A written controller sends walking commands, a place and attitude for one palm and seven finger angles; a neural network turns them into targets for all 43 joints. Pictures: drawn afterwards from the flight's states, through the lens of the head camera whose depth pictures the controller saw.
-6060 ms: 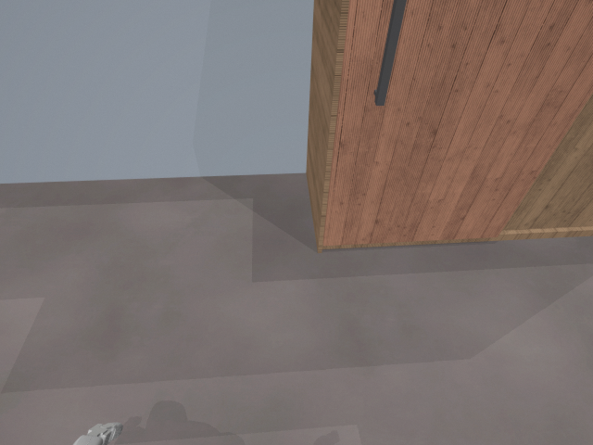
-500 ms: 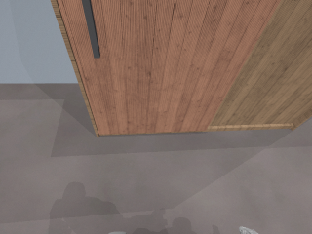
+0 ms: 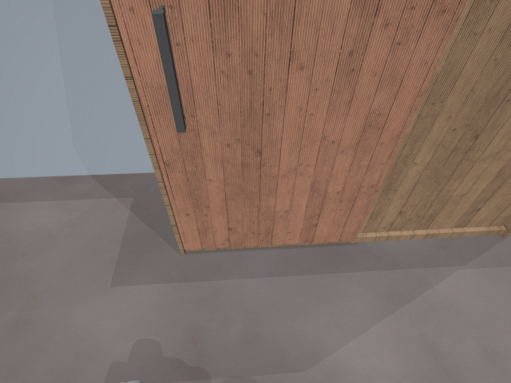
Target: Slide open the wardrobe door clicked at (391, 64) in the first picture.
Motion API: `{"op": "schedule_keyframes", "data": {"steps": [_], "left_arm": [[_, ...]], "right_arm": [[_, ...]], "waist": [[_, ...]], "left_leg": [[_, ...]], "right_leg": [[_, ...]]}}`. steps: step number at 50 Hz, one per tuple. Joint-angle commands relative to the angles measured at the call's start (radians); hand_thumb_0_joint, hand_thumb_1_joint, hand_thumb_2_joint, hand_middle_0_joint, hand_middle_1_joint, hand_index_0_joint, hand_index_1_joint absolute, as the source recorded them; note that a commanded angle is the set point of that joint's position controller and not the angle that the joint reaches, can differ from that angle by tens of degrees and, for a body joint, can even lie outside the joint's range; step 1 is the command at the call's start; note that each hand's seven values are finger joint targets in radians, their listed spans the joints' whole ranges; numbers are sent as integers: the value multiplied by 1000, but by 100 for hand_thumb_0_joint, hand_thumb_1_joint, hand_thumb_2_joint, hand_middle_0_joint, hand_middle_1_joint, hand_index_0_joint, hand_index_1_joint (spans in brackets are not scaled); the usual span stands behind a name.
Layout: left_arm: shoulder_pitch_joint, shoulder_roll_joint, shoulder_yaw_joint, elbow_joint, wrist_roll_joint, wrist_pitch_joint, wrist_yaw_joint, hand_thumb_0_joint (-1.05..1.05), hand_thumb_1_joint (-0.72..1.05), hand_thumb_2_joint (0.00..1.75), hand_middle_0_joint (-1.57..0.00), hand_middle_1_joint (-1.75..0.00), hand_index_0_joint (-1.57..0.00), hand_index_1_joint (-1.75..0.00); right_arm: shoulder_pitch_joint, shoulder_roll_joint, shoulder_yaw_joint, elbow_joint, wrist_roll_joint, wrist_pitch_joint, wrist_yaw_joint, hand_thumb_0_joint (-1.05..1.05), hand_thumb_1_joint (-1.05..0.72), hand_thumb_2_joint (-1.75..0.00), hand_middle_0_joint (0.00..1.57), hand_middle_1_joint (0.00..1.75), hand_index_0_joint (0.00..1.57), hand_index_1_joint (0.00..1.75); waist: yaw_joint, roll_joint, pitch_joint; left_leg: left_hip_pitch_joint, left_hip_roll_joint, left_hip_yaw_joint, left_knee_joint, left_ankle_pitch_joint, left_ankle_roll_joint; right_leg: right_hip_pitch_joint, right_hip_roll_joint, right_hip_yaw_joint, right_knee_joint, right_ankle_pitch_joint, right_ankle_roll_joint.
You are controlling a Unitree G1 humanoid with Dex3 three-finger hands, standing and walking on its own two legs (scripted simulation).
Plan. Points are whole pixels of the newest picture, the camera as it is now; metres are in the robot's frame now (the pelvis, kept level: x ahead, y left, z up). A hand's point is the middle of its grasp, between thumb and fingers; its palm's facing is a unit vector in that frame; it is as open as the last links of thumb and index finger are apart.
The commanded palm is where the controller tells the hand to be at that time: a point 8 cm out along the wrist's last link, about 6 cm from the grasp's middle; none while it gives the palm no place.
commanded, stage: take the last steps up to it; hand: left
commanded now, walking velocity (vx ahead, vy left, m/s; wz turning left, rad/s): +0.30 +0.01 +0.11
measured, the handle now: (172, 75) +0.75 +0.21 +0.11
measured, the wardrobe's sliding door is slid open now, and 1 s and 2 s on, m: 0.00 0.00 0.00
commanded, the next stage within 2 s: come to a stop and stand still in 0.78 s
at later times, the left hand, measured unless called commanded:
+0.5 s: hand out of the picture -0.04 +0.13 -0.16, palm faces +0.22 -0.96 -0.15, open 7.4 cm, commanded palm none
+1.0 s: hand (137, 278) +0.36 +0.27 -0.16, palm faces +0.08 -0.98 -0.20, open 7.4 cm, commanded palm none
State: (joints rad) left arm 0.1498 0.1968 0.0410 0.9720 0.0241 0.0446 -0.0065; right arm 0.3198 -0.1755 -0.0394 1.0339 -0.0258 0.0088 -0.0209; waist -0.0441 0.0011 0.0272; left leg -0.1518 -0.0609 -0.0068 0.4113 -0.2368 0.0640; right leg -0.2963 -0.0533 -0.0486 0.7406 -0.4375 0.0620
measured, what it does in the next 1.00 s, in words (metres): walks ahead: right foot, then left foot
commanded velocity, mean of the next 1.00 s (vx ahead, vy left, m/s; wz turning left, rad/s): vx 0.18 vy -0.01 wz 0.01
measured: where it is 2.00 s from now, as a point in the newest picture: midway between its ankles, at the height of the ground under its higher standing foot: outside the picture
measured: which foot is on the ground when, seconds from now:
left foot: down 0.00-0.08, up 0.10-0.54, down 0.56-1.00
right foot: up 0.00-0.04, down 0.06-0.56, up 0.58-1.00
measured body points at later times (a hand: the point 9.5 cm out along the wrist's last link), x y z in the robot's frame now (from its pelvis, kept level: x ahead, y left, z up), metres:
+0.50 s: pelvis +0.12 +0.01 -0.01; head +0.15 +0.02 +0.44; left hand -0.05 +0.18 -0.15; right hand +0.22 -0.21 -0.16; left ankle +0.22 +0.15 -0.71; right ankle -0.01 -0.12 -0.74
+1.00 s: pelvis +0.26 +0.08 +0.00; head +0.26 +0.08 +0.45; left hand +0.36 +0.32 -0.14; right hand +0.27 -0.15 -0.16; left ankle +0.23 +0.15 -0.74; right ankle +0.34 -0.06 -0.71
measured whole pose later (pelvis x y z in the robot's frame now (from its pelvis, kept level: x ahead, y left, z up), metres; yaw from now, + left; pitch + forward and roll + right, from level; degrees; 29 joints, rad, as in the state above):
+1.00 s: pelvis +0.26 +0.08 +0.00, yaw +2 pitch -3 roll +1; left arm 0.13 0.19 0.05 0.99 0.02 0.01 0.02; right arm 0.31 -0.14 -0.03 1.08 -0.02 -0.04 -0.04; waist -0.02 -0.03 0.03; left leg -0.07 -0.02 0.19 0.38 -0.27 0.06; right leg -0.45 -0.10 -0.06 0.79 -0.22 0.04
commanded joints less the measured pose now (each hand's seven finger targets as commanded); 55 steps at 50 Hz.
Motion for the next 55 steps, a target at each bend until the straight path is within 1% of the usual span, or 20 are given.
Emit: {"op": "schedule_keyframes", "data": {"steps": [1, 2, 4, 5, 6, 8, 11, 19, 24, 25, 27, 29, 30, 33, 37, 41, 48, 51, 53, 55], "left_arm": [[93, 56, 16, -19, -3, -55, 3, 0, 90, 90, -20, -30, -20, -30], [144, 91, 24, 3, 1, -68, 9, 0, 90, 90, -20, -30, -20, -30], [301, 218, 51, 38, 5, -76, 27, 0, 90, 90, -20, -30, -20, -30], [296, 201, 46, 35, -1, -73, 30, 0, 90, 90, -20, -30, -20, -30], [252, 170, 43, 35, -4, -87, 32, 0, 90, 90, -20, -30, -20, -30], [216, 83, 18, 41, -6, -96, 32, 0, 90, 90, -20, -30, -20, -30], [255, 45, 5, 60, -11, -114, 29, 0, 90, 90, -20, -30, -20, -30], [409, 47, -5, 148, 0, -135, 39, 0, 90, 90, -20, -30, -20, -30], [428, 72, 3, 182, 6, -122, 46, 0, 90, 90, -20, -30, -20, -30], [424, 78, 5, 184, 5, -121, 47, 0, 90, 90, -20, -30, -20, -30], [405, 73, 7, 183, -2, -118, 47, 0, 90, 90, -20, -30, -20, -30], [454, -5, -10, 145, -21, -115, 35, 0, 90, 90, -20, -30, -20, -30], [395, 12, 0, 129, -17, -108, 41, 0, 90, 90, -20, -30, -20, -30], [268, -16, 10, 129, -6, -93, 23, 0, 90, 90, -20, -30, -20, -30], [332, -46, 14, 139, 0, -57, 18, 0, 90, 90, -20, -30, -20, -30], [240, -27, 25, 85, 5, -36, 15, 0, 90, 90, -20, -30, -20, -30], [69, -10, 2, 16, -3, -35, 27, 0, 90, 90, -20, -30, -20, -30], [76, 10, 1, 12, -3, -32, 35, 0, 90, 90, -20, -30, -20, -30], [127, 48, 9, 17, 0, -42, 39, 0, 90, 90, -20, -30, -20, -30], [165, 132, 23, 26, 0, -52, 49, 0, 90, 90, -20, -30, -20, -30]], "right_arm": [[7, -157, -32, -27, 3, -28, -6, 0, -90, -90, 20, 30, 20, 30], [13, -123, -27, -18, 9, -34, -1, 0, -90, -90, 20, 30, 20, 30], [-51, -76, -17, -77, 7, -41, 7, 0, -90, -90, 20, 30, 20, 30], [-87, -120, -35, -89, -5, -35, 17, 0, -90, -90, 20, 30, 20, 30], [-75, -117, -39, -68, -8, -26, 24, 0, -90, -90, 20, 30, 20, 30], [-33, -87, -42, -23, -7, -17, 33, 0, -90, -90, 20, 30, 20, 30], [22, -42, -38, 7, -5, -6, 38, 0, -90, -90, 20, 30, 20, 30], [-187, -30, -24, -69, 4, -15, 54, 0, -90, -90, 20, 30, 20, 30], [-264, -15, -11, -91, 10, -38, 59, 0, -90, -90, 20, 30, 20, 30], [-227, -25, -13, -81, 10, -44, 53, 0, -90, -90, 20, 30, 20, 30], [35, -96, -31, 0, 1, -58, 32, 0, -90, -90, 20, 30, 20, 30], [253, -275, -66, 51, 4, -65, 7, 0, -90, -90, 20, 30, 20, 30], [205, -261, -63, 47, 14, -57, 2, 0, -90, -90, 20, 30, 20, 30], [6, -119, -26, 1, 9, -80, -5, 0, -90, -90, 20, 30, 20, 30], [-26, -52, -5, 10, 15, -97, -7, 0, -90, -90, 20, 30, 20, 30], [-4, -50, -15, -14, 10, -90, -7, 0, -90, -90, 20, 30, 20, 30], [32, -81, -10, 6, -4, -70, -17, 0, -90, -90, 20, 30, 20, 30], [41, -96, -17, 24, 1, -44, -23, 0, -90, -90, 20, 30, 20, 30], [51, -84, -22, 28, 10, -34, -23, 0, -90, -90, 20, 30, 20, 30], [98, -38, -26, 21, 24, -20, -17, 0, -90, -90, 20, 30, 20, 30]], "waist": [[67, 74, 6], [88, -4, -1], [158, -286, 41], [145, -158, 91], [116, -219, 145], [66, -108, 209], [42, -96, 158], [87, -129, 161], [97, -175, 135], [78, -177, 99], [-40, -70, -68], [-83, 285, -322], [-66, 158, -270], [4, 49, 2], [80, 132, 22], [72, 90, 59], [43, 89, 52], [42, 114, 24], [70, 52, 12], [56, -93, -71]], "left_leg": [[-139, 223, -283, -107, -204, 73], [-257, 165, -226, 3, -201, 32], [-560, 29, -6, 406, -345, -45], [-578, 75, -40, 516, -300, -44], [-563, 104, -53, 572, -208, -43], [-519, 132, -28, 645, -81, -56], [-501, 135, 11, 679, 44, -87], [-548, 169, 76, 485, 91, -98], [-366, 129, 137, 264, 17, -59], [-282, 107, 152, 221, 1, -48], [102, 92, 135, 84, 111, -26], [502, 514, -383, 9, 458, 131], [418, 543, -343, -37, 440, 159], [40, 427, -137, -123, 430, 85], [-82, 334, 21, -187, 458, 42], [-65, 345, 20, -226, 358, 67], [42, 340, 54, -90, 788, 66], [75, 332, 52, -9, 779, 44], [37, 284, 63, 88, 647, -5], [-146, 155, 120, 237, 142, -73]], "right_leg": [[201, 25, -25, -320, 134, -24], [352, -28, 37, -400, 147, -40], [438, -400, 500, -600, -159, -189], [322, -419, 503, -646, -276, -223], [224, -371, 479, -678, -299, -197], [148, -298, 319, -665, -135, -158], [177, -213, 112, -629, 153, -121], [268, -232, 65, -575, 488, -170], [280, -235, 24, -476, 681, -157], [284, -231, 11, -405, 776, -153], [189, -170, -44, -65, 777, -106], [-207, 36, -54, 463, -157, -49], [-239, -7, 26, 559, -153, -77], [-241, -96, 40, 556, 54, -52], [-154, -83, 27, 446, 171, -35], [-244, -84, 42, 371, 247, -19], [-123, -38, -16, -6, 210, -28], [-32, -13, -34, -145, 224, -39], [75, -28, -19, -298, 466, -46], [258, -246, 175, -206, 1138, -165]]}}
